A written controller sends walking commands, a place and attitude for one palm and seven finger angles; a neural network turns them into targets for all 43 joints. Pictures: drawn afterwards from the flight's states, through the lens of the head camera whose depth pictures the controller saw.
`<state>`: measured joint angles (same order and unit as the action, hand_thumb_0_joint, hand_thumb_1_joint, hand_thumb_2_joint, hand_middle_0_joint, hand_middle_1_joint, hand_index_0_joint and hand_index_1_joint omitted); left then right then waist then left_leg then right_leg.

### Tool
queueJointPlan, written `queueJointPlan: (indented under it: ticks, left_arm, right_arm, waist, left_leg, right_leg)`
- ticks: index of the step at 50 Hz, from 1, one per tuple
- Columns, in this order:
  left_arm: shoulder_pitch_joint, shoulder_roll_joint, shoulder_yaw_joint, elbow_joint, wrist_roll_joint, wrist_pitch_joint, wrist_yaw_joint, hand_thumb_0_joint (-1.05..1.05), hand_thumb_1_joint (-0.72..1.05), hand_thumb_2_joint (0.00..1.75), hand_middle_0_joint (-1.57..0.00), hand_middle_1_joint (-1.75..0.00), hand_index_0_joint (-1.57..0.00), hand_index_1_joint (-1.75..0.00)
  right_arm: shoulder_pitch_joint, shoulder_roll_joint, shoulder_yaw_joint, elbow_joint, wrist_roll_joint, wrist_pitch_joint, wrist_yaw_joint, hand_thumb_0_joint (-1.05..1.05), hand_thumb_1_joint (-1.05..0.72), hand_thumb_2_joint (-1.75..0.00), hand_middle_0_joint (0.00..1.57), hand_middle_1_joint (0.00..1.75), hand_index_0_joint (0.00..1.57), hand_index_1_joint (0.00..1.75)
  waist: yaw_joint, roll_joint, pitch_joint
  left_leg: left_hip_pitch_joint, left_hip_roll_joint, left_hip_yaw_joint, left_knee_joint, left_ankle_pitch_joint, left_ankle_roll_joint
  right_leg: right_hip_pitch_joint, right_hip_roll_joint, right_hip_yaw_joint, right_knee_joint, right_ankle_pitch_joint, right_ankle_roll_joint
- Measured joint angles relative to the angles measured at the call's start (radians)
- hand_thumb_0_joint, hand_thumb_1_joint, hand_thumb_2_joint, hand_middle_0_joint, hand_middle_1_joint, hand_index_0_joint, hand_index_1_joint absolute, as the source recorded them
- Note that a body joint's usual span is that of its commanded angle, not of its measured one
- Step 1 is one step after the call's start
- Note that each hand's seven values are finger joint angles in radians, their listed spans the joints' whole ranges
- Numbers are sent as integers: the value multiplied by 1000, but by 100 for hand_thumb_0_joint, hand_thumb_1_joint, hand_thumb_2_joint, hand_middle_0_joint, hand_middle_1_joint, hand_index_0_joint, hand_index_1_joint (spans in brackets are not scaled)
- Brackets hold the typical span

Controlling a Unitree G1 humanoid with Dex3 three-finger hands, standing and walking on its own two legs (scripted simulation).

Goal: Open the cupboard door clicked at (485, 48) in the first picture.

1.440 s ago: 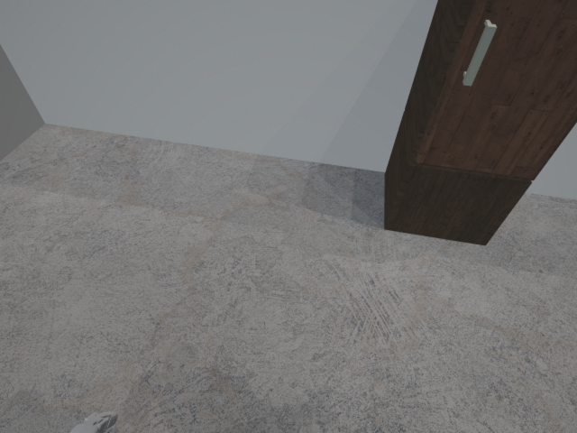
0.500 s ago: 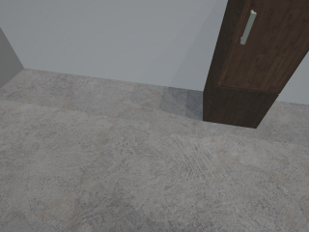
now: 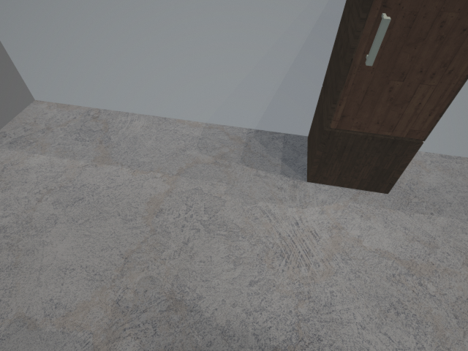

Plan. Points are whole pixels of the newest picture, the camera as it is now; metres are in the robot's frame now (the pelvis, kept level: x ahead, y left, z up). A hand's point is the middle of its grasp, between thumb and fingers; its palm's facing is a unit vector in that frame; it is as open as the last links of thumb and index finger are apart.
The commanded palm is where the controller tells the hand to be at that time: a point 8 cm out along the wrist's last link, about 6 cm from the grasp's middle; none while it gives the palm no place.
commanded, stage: look at it before walking up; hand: left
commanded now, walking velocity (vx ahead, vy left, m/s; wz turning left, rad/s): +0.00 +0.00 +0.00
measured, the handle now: (376, 40) +1.09 -0.44 +0.06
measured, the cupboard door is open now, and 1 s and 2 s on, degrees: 0 0 0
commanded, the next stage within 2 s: walk to a spot facing it in 0.10 s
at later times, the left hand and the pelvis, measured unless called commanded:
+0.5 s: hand out of the picture +0.07 +0.21 -0.18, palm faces -0.12 -0.95 -0.29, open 7.4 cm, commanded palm none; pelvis -0.01 -0.01 -0.02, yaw -8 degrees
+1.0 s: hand out of the picture +0.08 +0.15 -0.16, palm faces -0.31 -0.91 -0.26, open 7.4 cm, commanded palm none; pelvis -0.03 -0.03 +0.00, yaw -23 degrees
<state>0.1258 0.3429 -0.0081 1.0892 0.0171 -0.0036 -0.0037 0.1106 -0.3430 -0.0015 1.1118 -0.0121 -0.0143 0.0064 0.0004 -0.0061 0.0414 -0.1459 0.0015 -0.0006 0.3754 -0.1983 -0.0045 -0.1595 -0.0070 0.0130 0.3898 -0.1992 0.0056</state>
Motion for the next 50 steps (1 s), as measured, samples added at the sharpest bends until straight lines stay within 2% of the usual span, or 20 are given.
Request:
queueJointPlan:
  ticks: [13, 18, 23, 27, 29, 30, 31, 33, 36, 42, 50]
  left_arm:
    - [3, 1, 2, 2, -1, 1, 2, 1, 91, 89, -20, -30, -20, -30]
    - [23, -17, 13, -28, -1, 28, 12, 1, 91, 89, -20, -30, -20, -30]
    - [52, -47, 23, -71, 3, 56, 2, 1, 91, 89, -20, -30, -20, -29]
    - [76, -80, 37, -101, 4, 72, -8, 1, 91, 89, -20, -30, -20, -29]
    - [95, -100, 41, -118, 5, 68, -15, 1, 91, 89, -20, -30, -20, -29]
    - [107, -109, 42, -128, 9, 59, -16, 1, 91, 89, -20, -30, -20, -29]
    - [112, -118, 41, -133, 12, 50, -14, 1, 91, 89, -20, -30, -20, -29]
    - [117, -134, 40, -141, 10, 45, -6, 1, 91, 89, -20, -30, -20, -30]
    - [128, -147, 43, -150, 5, 46, 1, 1, 91, 89, -20, -30, -20, -30]
    - [147, -155, 48, -150, -3, 38, 1, 1, 91, 89, -20, -30, -20, -30]
    - [131, -139, 64, -156, 3, 38, 4, 1, 91, 89, -20, -30, -20, -30]
  right_arm:
    - [-9, 1, 0, 1, 0, 0, -3, 1, -90, -89, 20, 30, 20, 30]
    - [-14, 25, -10, -36, -2, 14, -19, 1, -90, -90, 20, 30, 20, 30]
    - [-1, 75, -21, -91, -4, 32, -22, 1, -90, -90, 20, 30, 20, 30]
    - [13, 104, -31, -117, -7, 38, -19, 1, -90, -90, 20, 30, 20, 30]
    - [24, 104, -37, -125, -9, 45, -17, 1, -90, -90, 20, 30, 20, 30]
    - [29, 102, -41, -129, -8, 51, -16, 1, -90, -90, 20, 30, 20, 30]
    - [29, 100, -46, -131, -6, 61, -17, 1, -90, -89, 20, 30, 20, 30]
    - [29, 100, -53, -132, -3, 76, -17, 1, -90, -89, 20, 30, 20, 30]
    - [25, 102, -57, -133, -4, 79, -12, 1, -91, -90, 20, 30, 20, 30]
    - [20, 87, -67, -151, -6, 71, -20, 1, -91, -90, 20, 30, 20, 30]
    - [17, 66, -71, -160, -6, 73, -36, 1, -91, -90, 20, 30, 20, 30]
  waist:
    - [5, 5, 0]
    - [16, 2, 5]
    - [17, -15, 26]
    - [28, -17, 54]
    - [33, 5, 58]
    - [34, 20, 56]
    - [31, 34, 59]
    - [26, 43, 69]
    - [35, 29, 74]
    - [32, 11, 52]
    - [37, 12, 16]
  left_leg:
    - [20, 3, 5, -11, -5, -2]
    - [-4, 16, 43, 40, -34, -7]
    - [-44, 30, 97, 121, -75, -10]
    - [-55, 53, 154, 183, -108, -20]
    - [-73, 82, 172, 239, -138, -36]
    - [-102, 101, 170, 300, -164, -39]
    - [-147, 105, 136, 394, -225, -43]
    - [-231, 77, 59, 576, -280, -40]
    - [-309, 54, 21, 716, -211, -42]
    - [-345, 43, -19, 730, -114, -65]
    - [-295, 33, -46, 623, -153, -73]
  right_leg:
    - [15, 3, 5, -5, -6, -2]
    - [-31, 18, 42, 57, -23, -3]
    - [-116, 34, 86, 186, -63, -7]
    - [-194, 15, 18, 389, -215, 2]
    - [-175, 5, -19, 355, -182, 1]
    - [-171, 12, -26, 327, -138, -13]
    - [-185, 27, -32, 341, -135, -38]
    - [-185, 41, -36, 330, -137, -76]
    - [-165, 57, -11, 229, -76, -91]
    - [-143, 89, 59, 65, 37, -92]
    - [-145, 133, 134, 13, 86, -80]
